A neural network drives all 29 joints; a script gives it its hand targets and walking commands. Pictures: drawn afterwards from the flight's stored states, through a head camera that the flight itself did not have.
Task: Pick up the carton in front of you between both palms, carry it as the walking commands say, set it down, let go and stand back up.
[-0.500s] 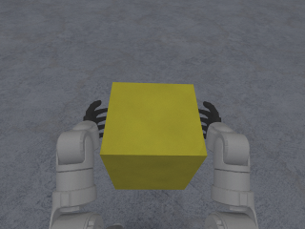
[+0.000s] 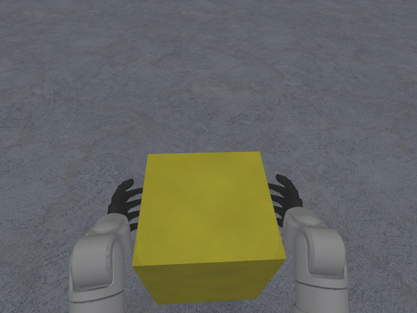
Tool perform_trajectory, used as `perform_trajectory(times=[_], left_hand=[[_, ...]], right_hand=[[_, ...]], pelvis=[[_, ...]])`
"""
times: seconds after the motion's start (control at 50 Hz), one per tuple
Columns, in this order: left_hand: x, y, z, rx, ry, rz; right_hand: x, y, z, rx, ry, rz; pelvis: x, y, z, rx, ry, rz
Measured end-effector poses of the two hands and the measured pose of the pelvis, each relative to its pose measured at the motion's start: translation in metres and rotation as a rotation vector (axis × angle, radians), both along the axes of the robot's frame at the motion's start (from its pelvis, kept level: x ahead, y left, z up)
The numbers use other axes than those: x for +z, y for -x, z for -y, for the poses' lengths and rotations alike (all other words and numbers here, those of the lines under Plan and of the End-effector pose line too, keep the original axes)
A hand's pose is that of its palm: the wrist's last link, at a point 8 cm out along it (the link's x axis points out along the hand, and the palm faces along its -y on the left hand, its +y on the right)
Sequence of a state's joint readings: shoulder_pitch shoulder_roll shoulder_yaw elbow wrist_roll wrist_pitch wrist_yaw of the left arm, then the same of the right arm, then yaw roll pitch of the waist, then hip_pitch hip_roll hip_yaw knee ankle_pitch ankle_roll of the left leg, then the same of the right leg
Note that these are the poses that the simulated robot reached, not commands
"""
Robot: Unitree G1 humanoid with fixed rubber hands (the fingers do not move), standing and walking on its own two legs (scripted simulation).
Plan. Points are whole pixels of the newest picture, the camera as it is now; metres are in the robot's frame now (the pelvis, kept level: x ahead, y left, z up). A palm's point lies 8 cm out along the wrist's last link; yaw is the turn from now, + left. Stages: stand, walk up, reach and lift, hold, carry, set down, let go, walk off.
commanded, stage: carry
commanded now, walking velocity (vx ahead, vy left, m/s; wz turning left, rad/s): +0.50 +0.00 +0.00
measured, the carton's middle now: (205, 231) +0.27 +0.00 +0.02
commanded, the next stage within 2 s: none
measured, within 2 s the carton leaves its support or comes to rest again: neither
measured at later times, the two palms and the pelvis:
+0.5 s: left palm (133, 114) +0.57 +0.18 +0.09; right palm (246, 109) +0.58 -0.12 +0.09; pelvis +0.32 +0.02 -0.01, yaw +1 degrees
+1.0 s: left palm (156, 62) +0.90 +0.15 +0.08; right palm (238, 63) +0.91 -0.15 +0.07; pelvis +0.64 +0.00 -0.01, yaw +2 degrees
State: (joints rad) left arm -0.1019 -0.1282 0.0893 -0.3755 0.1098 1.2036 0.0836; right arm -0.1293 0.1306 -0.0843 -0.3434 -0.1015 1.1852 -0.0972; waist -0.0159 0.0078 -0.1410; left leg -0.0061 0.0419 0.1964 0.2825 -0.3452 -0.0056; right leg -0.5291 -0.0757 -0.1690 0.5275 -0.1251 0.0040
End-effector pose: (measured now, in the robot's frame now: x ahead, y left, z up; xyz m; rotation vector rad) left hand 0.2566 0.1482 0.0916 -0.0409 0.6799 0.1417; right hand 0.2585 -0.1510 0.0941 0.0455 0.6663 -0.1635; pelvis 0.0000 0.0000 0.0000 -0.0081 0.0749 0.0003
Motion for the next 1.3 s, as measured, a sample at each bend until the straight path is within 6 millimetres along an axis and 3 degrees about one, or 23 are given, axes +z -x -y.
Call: perform_trajectory(times=[0.1,0.18,0.26,0.4,0.52,0.6,0.68,0.84,0.96,1.08,1.2,1.3], left_hand=[[-0.009,-0.070,0.013,0.021,-0.025,0.004],[-0.015,-0.104,0.011,0.056,-0.020,-0.080],[-0.008,-0.142,0.005,0.078,-0.019,-0.090],[0.008,-0.237,-0.009,0.059,-0.008,-0.009],[-0.011,-0.333,-0.032,0.031,0.027,0.008],[-0.022,-0.380,-0.036,0.001,0.027,-0.091],[-0.019,-0.427,-0.033,-0.032,0.021,-0.112],[0.002,-0.531,-0.024,-0.011,0.007,-0.007],[-0.008,-0.621,-0.006,0.025,-0.028,0.016],[-0.019,-0.675,-0.005,0.071,-0.031,-0.117],[-0.004,-0.733,-0.009,0.068,-0.035,-0.069],[0.003,-0.787,-0.018,0.030,-0.012,0.009]], right_hand=[[-0.016,-0.077,0.012,0.024,-0.021,0.004],[-0.021,-0.122,0.010,0.048,-0.029,-0.080],[-0.014,-0.166,0.004,0.075,-0.020,-0.089],[0.005,-0.254,-0.010,0.056,-0.009,-0.008],[-0.005,-0.340,-0.033,0.027,0.025,0.008],[-0.017,-0.378,-0.035,-0.006,0.022,-0.091],[-0.014,-0.415,-0.033,-0.033,0.024,-0.112],[0.005,-0.527,-0.024,-0.013,0.010,-0.008],[-0.016,-0.628,-0.006,0.021,-0.028,0.016],[-0.029,-0.694,-0.005,0.061,-0.037,-0.116],[-0.017,-0.751,-0.010,0.059,-0.040,-0.068],[-0.002,-0.794,-0.018,0.022,-0.017,0.010]], pelvis=[[-0.017,-0.070,0.017,0.035,0.015,0.015],[-0.004,-0.109,0.023,0.050,-0.005,0.005],[0.008,-0.152,0.022,0.047,-0.020,-0.003],[0.007,-0.241,0.004,0.040,-0.016,-0.005],[-0.015,-0.331,-0.025,0.009,-0.027,0.010],[-0.003,-0.373,-0.036,-0.015,-0.005,-0.004],[0.009,-0.417,-0.040,-0.014,0.012,-0.013],[0.007,-0.524,-0.026,-0.004,0.006,-0.006],[-0.019,-0.619,-0.002,0.030,0.008,0.021],[0.002,-0.675,0.009,0.051,-0.027,0.007],[0.011,-0.728,0.004,0.038,-0.033,0.002],[0.001,-0.780,-0.012,0.025,0.001,0.025]])
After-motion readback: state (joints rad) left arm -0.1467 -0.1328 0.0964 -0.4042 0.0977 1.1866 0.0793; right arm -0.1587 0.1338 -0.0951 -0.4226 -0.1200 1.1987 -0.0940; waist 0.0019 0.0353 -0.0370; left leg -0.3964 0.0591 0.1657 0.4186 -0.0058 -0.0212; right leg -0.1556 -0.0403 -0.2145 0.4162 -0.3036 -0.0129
